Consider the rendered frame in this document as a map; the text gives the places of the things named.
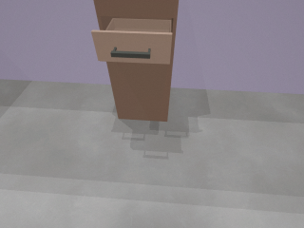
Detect cabinet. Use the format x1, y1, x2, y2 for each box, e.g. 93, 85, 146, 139
93, 0, 179, 122

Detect drawer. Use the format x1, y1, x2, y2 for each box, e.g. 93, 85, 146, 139
91, 18, 173, 65

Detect handle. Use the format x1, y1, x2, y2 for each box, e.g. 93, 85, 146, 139
110, 47, 151, 59

